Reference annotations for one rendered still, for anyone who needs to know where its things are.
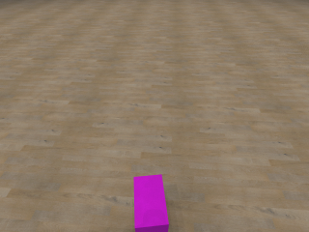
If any carton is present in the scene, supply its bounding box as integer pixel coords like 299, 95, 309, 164
133, 174, 169, 232

